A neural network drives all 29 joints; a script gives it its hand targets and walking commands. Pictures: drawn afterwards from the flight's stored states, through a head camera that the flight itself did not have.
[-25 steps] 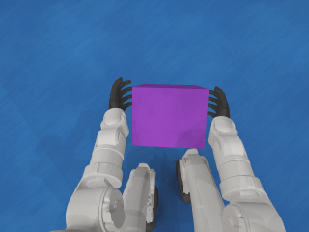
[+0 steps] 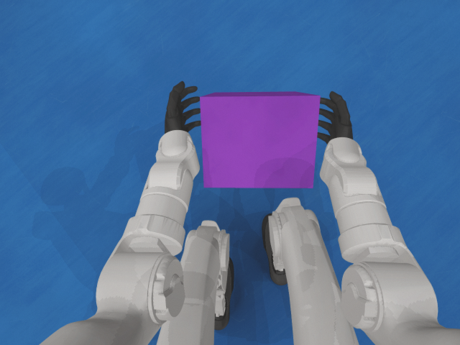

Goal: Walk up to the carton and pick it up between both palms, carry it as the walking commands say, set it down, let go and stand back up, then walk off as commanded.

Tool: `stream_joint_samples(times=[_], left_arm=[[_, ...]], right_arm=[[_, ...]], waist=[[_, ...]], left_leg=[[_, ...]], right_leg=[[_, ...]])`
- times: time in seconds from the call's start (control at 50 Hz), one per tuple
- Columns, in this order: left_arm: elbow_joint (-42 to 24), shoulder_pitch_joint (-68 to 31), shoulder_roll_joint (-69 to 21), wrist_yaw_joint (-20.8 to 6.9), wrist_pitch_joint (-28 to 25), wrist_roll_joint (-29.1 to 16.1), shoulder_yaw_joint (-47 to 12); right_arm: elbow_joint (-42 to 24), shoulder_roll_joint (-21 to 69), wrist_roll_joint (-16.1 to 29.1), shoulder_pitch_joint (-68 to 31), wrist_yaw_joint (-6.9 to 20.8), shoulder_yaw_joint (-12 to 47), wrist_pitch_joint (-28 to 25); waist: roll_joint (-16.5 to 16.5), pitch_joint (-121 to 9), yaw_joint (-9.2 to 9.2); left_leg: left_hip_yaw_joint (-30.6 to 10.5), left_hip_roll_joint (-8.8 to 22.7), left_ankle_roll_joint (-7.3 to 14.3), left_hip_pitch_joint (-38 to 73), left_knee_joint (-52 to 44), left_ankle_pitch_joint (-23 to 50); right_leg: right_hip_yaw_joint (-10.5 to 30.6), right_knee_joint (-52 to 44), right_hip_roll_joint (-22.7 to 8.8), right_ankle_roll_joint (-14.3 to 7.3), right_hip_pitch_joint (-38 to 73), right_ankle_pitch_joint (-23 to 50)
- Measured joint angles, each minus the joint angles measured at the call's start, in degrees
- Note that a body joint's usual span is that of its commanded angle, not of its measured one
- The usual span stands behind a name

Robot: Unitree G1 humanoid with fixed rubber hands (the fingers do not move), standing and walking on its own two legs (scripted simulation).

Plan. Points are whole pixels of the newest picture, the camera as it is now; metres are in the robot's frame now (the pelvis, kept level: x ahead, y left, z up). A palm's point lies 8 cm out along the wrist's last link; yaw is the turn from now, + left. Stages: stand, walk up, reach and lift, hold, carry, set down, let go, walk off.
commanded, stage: set down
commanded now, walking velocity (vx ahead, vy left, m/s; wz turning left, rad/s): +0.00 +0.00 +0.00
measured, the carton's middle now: (256, 132) +0.47 -0.06 -0.20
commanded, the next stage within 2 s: none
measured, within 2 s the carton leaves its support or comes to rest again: neither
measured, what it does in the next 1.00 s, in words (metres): lowers itself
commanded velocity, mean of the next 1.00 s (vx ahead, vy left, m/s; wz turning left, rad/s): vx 0.00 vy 0.00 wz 0.00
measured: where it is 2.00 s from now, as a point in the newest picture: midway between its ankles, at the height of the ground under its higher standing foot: (249, 282)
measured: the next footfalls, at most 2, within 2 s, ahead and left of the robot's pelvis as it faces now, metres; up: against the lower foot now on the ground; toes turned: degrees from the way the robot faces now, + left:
none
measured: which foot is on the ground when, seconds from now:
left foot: down 0.00-1.00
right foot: down 0.00-1.00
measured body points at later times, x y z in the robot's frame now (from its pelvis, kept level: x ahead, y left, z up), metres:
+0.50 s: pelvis -0.05 -0.01 -0.08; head +0.28 -0.06 +0.21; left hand +0.48 +0.06 -0.20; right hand +0.44 -0.21 -0.22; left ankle +0.05 +0.09 -0.47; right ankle +0.15 -0.10 -0.47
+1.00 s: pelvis -0.04 +0.00 -0.12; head +0.32 -0.02 +0.14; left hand +0.53 +0.08 -0.27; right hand +0.49 -0.20 -0.29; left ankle +0.05 +0.09 -0.47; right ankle +0.15 -0.10 -0.47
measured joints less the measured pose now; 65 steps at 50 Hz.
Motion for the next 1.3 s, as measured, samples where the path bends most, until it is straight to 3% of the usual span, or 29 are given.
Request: stream_joint_samples(times=[0.2,0.3,0.44,0.5,0.56,0.6,0.72,0.8,0.86,0.9,1.0,1.12,1.3], left_arm=[[-4.27,-6.39,0.97,1.13,1.34,-0.91,-0.07],[-10.91,-13.13,3.70,1.97,3.25,-3.19,-1.63],[-14.64,-12.78,5.58,2.82,9.41,-5.30,-4.04],[-10.25,-14.88,5.73,1.78,9.55,-2.99,-2.15],[-0.26,-20.50,5.94,-0.42,10.13,1.93,3.37],[2.96,-23.58,6.42,-1.65,10.85,3.30,4.81],[7.61,-30.27,9.36,-4.40,8.29,3.44,5.99],[8.02,-31.70,10.41,-5.09,8.22,2.18,5.89],[7.92,-31.09,9.45,-4.71,7.98,0.19,4.10],[6.79,-30.40,9.01,-3.05,7.32,-0.75,3.44],[6.01,-30.82,10.15,-1.18,5.85,1.47,2.89],[6.69,-30.97,9.26,-1.84,3.68,2.37,1.72],[1.37,-28.69,7.37,0.80,2.27,-0.31,-1.59]], right_arm=[[-2.50,-2.73,0.72,-7.48,-0.51,0.33,1.21],[-8.29,-5.53,3.17,-15.13,-2.01,1.85,2.90],[-9.63,-7.68,5.98,-16.36,-3.71,5.63,8.07],[-6.44,-7.50,5.77,-17.64,-4.43,5.87,8.20],[3.64,-7.21,2.69,-22.35,-2.84,3.28,8.01],[7.35,-8.52,1.41,-24.85,-1.91,3.31,8.20],[11.69,-10.24,0.09,-31.29,-0.54,1.86,5.69],[12.90,-12.19,1.01,-33.80,0.56,4.69,6.24],[12.61,-13.75,2.14,-32.94,0.72,5.11,6.44],[12.37,-13.77,3.52,-32.30,1.73,4.24,5.87],[12.36,-12.48,4.10,-32.48,4.11,3.16,4.11],[13.70,-14.17,3.54,-31.51,7.50,1.34,0.65],[10.43,-16.16,6.40,-29.21,10.02,1.62,-1.20]], waist=[[-0.50,11.24,-0.62],[-1.00,30.19,-1.57],[-1.20,29.37,-2.52],[-1.97,29.13,-2.50],[-2.10,27.90,-2.05],[-1.31,27.97,-1.66],[1.43,28.98,-1.51],[2.16,29.04,-2.16],[2.37,29.11,-2.70],[1.33,29.07,-2.69],[-1.05,28.89,-3.17],[-0.30,26.64,-3.16],[0.69,28.95,-3.16]], left_leg=[[0.93,-0.46,-0.50,-2.24,6.23,-0.54],[1.06,-0.84,-0.96,3.63,9.39,-0.31],[3.06,-0.38,-1.13,-2.41,13.49,0.70],[3.88,0.07,-1.01,-1.93,15.09,0.52],[3.83,0.26,-1.24,-3.17,16.27,1.05],[3.45,-0.28,-1.63,-4.56,16.92,1.89],[3.04,-1.66,-2.34,-10.65,18.84,4.23],[3.44,-1.87,-2.04,-14.51,20.53,4.41],[2.96,-2.75,-1.75,-15.69,21.86,3.61],[2.66,-2.60,-1.47,-15.71,22.47,2.52],[1.84,-2.18,-0.80,-15.93,23.12,0.32],[1.60,-3.36,0.19,-18.62,24.82,-1.16],[2.06,-3.95,1.92,-18.42,27.87,-2.68]], right_leg=[[0.30,6.14,-0.14,-0.26,-2.63,0.16],[0.24,9.01,-0.25,-0.62,3.34,0.63],[1.43,12.89,0.31,-0.38,-3.22,2.68],[1.85,14.49,0.80,-0.28,-3.23,3.06],[1.69,15.46,1.32,-0.03,-4.44,3.13],[1.55,15.83,1.61,0.18,-5.26,3.98],[1.40,17.24,1.53,0.43,-9.94,5.77],[1.63,18.74,1.85,1.10,-13.51,5.89],[0.98,20.01,0.75,1.17,-14.24,4.53],[0.55,20.41,0.84,1.22,-14.43,3.66],[-0.39,20.45,1.20,1.40,-14.86,2.06],[-0.83,22.12,-0.12,2.10,-16.86,-0.51],[-0.86,24.65,-0.64,3.90,-15.89,-2.86]])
